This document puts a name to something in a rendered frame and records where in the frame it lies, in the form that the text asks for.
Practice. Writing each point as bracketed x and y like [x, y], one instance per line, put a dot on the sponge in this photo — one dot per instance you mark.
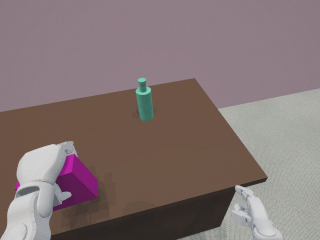
[76, 179]

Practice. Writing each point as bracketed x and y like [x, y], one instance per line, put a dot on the robot right hand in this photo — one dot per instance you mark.
[245, 214]

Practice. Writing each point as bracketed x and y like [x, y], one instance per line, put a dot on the robot left forearm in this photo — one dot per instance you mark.
[29, 213]

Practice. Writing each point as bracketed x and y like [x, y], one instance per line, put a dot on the table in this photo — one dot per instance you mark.
[163, 179]

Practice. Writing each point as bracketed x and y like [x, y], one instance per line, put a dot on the robot left hand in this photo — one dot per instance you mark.
[45, 164]

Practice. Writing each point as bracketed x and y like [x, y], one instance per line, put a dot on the robot right forearm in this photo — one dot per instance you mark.
[264, 229]

